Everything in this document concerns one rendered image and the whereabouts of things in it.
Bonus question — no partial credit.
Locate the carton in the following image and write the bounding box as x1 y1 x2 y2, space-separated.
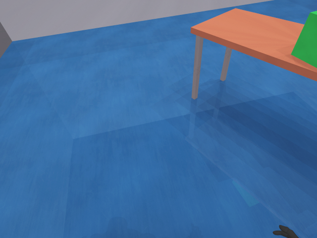
291 11 317 68

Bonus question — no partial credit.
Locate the table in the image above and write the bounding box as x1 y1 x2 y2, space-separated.
191 8 317 99

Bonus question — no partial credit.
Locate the robot right hand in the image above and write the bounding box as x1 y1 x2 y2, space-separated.
273 225 298 238

